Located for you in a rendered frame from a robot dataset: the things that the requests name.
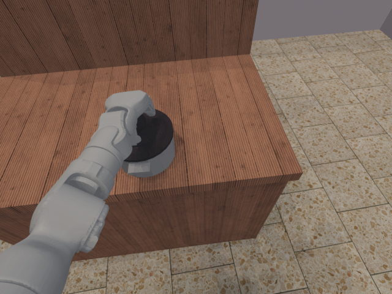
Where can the robot left forearm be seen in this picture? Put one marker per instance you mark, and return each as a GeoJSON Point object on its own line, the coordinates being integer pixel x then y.
{"type": "Point", "coordinates": [96, 167]}

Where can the lid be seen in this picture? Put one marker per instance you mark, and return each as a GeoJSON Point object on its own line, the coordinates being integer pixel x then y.
{"type": "Point", "coordinates": [155, 137]}

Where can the left robot hand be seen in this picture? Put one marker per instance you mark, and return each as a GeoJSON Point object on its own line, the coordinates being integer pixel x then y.
{"type": "Point", "coordinates": [138, 100]}

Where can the robot left upper arm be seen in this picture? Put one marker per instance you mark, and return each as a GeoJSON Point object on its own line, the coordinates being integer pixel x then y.
{"type": "Point", "coordinates": [71, 222]}

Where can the table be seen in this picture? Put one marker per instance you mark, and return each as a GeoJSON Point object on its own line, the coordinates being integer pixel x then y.
{"type": "Point", "coordinates": [59, 62]}

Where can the knob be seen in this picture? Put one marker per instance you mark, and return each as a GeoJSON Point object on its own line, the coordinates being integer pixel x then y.
{"type": "Point", "coordinates": [141, 123]}

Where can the pot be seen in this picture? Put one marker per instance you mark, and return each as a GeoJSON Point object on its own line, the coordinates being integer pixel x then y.
{"type": "Point", "coordinates": [152, 166]}

